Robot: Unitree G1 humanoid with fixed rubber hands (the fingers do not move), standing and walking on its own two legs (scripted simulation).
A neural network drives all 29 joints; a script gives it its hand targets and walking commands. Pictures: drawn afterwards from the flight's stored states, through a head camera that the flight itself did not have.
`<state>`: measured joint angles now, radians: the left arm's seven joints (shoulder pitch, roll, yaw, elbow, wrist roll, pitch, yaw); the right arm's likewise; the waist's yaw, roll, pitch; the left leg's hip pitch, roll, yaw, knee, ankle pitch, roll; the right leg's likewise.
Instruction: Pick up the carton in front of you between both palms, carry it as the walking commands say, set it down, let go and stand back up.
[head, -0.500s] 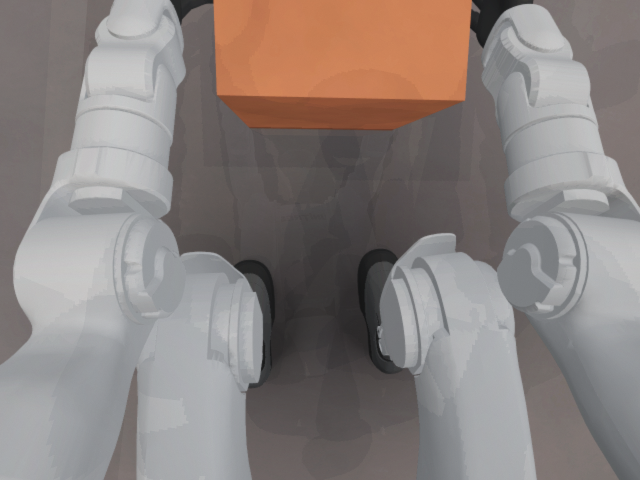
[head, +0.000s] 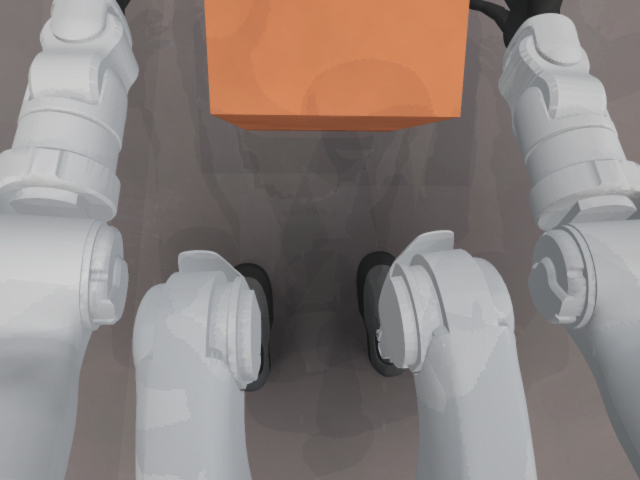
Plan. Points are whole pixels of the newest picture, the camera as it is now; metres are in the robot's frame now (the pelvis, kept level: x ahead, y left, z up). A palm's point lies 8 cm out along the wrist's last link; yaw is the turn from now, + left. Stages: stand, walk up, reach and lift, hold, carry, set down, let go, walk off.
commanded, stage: set down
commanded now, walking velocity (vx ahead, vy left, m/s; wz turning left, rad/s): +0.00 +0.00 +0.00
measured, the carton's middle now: (326, 30) +0.54 -0.03 -0.23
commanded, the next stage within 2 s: let go in 0.98 s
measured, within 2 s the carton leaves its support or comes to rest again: neither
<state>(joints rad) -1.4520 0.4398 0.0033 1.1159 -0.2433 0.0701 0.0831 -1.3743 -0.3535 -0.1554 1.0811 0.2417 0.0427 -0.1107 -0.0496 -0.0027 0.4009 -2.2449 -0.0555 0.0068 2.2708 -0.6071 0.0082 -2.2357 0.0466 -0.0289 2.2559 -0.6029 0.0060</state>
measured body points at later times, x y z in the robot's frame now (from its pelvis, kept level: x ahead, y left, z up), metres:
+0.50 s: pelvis +0.01 +0.00 +0.12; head +0.34 +0.00 +0.42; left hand +0.58 +0.17 +0.00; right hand +0.54 -0.22 +0.01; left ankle +0.10 +0.11 -0.32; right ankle +0.11 -0.11 -0.32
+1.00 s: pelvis +0.03 +0.00 +0.26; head +0.34 +0.00 +0.59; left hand +0.57 +0.18 +0.16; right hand +0.53 -0.22 +0.16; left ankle +0.10 +0.11 -0.32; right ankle +0.11 -0.11 -0.32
